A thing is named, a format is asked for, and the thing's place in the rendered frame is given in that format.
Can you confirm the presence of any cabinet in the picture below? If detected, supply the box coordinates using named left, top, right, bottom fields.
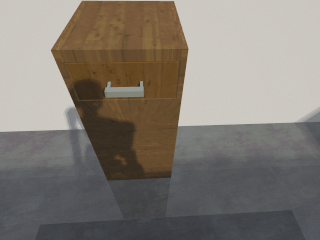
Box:
left=51, top=0, right=189, bottom=181

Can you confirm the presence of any drawer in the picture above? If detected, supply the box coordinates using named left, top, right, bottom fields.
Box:
left=65, top=61, right=180, bottom=100

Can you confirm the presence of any handle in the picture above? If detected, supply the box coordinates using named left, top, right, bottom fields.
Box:
left=104, top=81, right=144, bottom=98

